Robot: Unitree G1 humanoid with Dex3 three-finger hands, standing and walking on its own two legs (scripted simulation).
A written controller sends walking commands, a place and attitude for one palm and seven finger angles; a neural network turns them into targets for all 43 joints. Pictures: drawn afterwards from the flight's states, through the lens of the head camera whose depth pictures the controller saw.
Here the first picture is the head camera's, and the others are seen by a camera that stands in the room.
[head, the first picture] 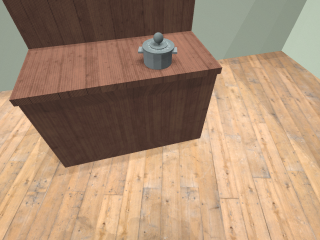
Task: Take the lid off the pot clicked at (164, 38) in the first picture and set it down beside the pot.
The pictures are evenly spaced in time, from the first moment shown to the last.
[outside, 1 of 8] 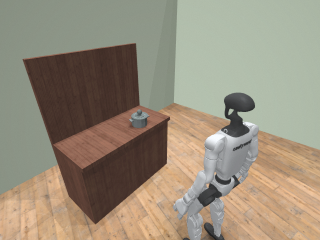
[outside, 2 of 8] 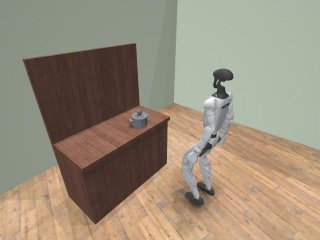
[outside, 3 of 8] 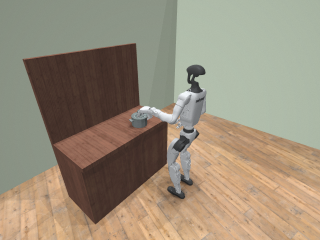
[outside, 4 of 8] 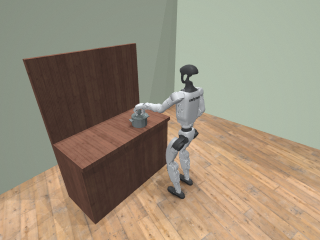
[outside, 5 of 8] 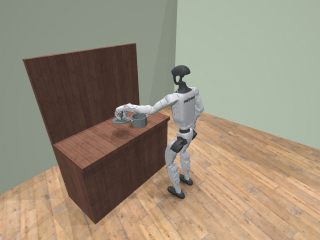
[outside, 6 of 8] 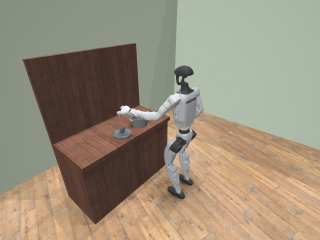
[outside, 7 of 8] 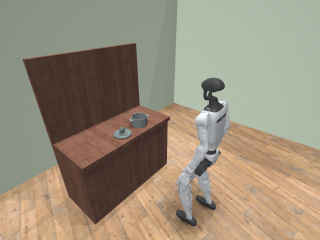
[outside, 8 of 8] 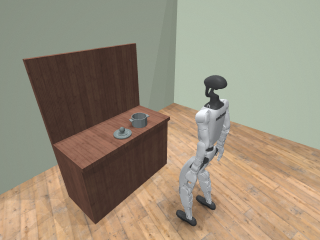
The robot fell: no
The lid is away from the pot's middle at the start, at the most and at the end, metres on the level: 0.01 0.24 0.23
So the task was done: yes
